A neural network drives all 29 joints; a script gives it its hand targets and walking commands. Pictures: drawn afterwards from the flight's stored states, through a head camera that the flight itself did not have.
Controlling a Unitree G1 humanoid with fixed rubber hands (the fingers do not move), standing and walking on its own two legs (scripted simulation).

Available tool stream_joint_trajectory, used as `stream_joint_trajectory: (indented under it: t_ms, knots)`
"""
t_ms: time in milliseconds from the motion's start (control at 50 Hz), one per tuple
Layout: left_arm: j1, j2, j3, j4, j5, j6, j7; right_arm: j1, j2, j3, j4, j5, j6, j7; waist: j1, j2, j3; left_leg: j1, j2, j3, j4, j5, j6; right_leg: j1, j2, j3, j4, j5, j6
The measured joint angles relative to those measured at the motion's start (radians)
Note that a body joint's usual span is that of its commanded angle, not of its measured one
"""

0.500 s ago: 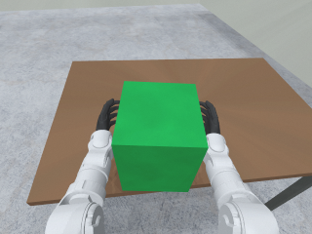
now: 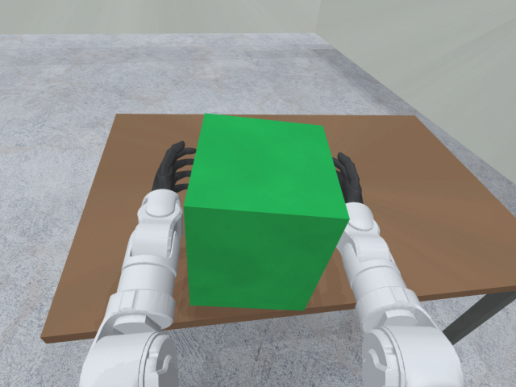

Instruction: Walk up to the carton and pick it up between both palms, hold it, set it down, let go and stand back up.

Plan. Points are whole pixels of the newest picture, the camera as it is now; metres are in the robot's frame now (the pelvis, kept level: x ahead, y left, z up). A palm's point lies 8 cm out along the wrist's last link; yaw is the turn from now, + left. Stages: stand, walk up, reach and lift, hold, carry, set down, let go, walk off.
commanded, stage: reach and lift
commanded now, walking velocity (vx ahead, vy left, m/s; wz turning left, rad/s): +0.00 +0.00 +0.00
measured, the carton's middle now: (256, 215) +0.39 +0.01 +0.08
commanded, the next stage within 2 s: hold in 1.64 s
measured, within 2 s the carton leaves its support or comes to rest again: neither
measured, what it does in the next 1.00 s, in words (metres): stands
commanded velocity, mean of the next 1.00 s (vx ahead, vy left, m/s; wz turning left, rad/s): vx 0.00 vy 0.00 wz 0.00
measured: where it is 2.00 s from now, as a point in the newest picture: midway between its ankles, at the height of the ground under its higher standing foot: outside the picture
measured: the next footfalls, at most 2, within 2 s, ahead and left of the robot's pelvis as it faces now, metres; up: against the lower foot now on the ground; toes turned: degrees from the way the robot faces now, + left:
none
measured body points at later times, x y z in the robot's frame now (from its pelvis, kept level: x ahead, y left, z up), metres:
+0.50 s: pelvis -0.01 +0.00 +0.00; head -0.04 +0.03 +0.45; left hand +0.39 +0.15 +0.18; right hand +0.39 -0.15 +0.17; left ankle +0.02 +0.10 -0.75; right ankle +0.01 -0.10 -0.75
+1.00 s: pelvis -0.01 +0.00 +0.00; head -0.05 +0.03 +0.45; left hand +0.39 +0.15 +0.20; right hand +0.38 -0.15 +0.19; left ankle +0.02 +0.10 -0.75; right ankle +0.01 -0.10 -0.75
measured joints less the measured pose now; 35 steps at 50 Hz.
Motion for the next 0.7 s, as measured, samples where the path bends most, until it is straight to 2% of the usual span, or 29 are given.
stream_joint_trajectory:
  t_ms: [340,700]
  knots:
    - [-0.02,-0.004,-0.011,-0.166,0.034,0.175,-0.018,-0.016,-0.02,0.054,-0.099,0.07,0.106,-0.008,-0.034,-0.008,0.023,0.03,-0.004,-0.007,0.012,-0.002,0.004,0.032,-0.004,-0.005,0.012,-0.003,0.003]
    - [-0.037,0.005,-0.004,-0.283,0.061,0.301,-0.057,-0.036,-0.027,0.096,-0.167,0.125,0.179,-0.027,-0.061,-0.014,0.04,0.072,-0.009,-0.015,0.016,-0.006,0.006,0.077,-0.007,-0.01,0.015,-0.01,0.006]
